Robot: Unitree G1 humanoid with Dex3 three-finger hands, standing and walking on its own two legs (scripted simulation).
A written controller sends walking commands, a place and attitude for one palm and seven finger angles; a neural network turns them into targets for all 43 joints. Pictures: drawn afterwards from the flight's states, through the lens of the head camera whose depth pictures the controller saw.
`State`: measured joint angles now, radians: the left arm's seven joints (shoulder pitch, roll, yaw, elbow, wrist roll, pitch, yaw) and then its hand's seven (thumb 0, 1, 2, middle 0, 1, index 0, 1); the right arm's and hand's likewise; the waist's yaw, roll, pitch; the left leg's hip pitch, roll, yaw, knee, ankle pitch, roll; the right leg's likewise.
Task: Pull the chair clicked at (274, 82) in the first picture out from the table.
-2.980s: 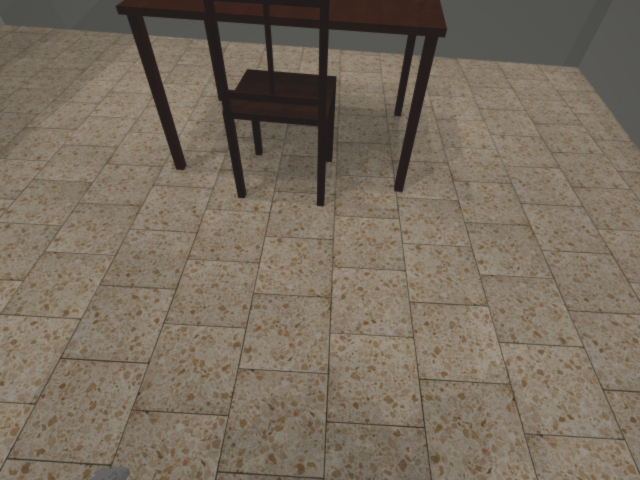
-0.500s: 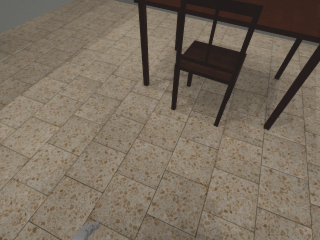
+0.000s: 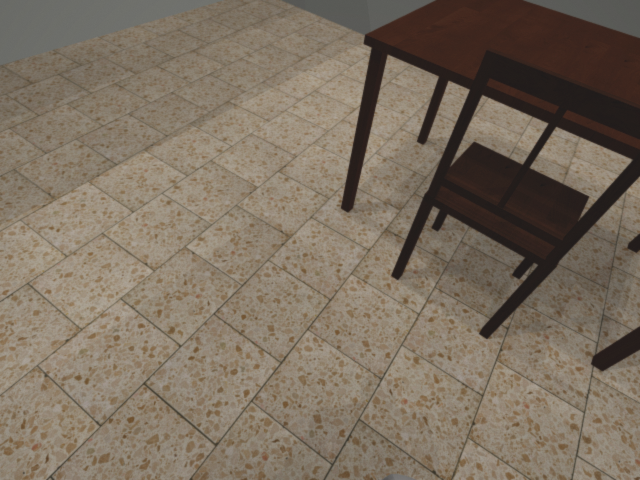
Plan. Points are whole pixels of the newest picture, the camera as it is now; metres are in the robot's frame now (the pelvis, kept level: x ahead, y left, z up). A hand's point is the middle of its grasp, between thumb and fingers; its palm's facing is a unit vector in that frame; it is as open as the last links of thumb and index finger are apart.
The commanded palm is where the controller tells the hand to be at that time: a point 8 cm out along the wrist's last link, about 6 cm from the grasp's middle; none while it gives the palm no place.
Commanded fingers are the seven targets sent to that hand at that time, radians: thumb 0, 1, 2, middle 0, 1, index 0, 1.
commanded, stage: walk to a spot facing it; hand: left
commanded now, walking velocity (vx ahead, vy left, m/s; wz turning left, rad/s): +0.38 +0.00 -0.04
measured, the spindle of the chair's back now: (528, 162) +0.86 -0.45 -0.08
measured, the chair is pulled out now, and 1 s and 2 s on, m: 0.00 0.00 0.00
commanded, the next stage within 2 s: turn to face it in 0.24 s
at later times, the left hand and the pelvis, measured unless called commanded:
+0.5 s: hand (260, 352) +0.34 +0.12 -0.18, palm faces -0.09 -0.98 -0.19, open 7.4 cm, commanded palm none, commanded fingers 0.00 0.90 0.90 -0.20 -0.30 -0.20 -0.30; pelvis +0.21 -0.04 -0.02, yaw -4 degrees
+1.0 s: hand (233, 318) +0.39 +0.18 -0.17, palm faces -0.22 -0.95 -0.22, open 7.4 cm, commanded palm none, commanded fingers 0.00 0.90 0.90 -0.20 -0.30 -0.20 -0.30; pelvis +0.28 -0.01 +0.00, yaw -19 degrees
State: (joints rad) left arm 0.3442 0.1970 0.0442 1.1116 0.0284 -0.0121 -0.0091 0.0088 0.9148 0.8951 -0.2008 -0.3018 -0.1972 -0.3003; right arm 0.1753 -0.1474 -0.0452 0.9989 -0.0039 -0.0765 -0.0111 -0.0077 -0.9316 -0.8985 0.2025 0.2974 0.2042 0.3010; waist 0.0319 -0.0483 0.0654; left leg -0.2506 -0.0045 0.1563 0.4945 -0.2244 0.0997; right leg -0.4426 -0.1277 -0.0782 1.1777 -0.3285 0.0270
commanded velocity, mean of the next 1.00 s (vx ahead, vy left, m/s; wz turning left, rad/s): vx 0.09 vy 0.00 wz -0.42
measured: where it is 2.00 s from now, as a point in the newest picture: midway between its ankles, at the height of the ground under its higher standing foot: (345, 437)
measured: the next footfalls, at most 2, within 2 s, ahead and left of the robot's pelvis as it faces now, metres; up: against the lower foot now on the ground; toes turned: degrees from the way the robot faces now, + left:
right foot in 0.44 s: +0.33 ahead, -0.14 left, +0.00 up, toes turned -10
left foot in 0.88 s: +0.37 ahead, +0.09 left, +0.00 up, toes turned -11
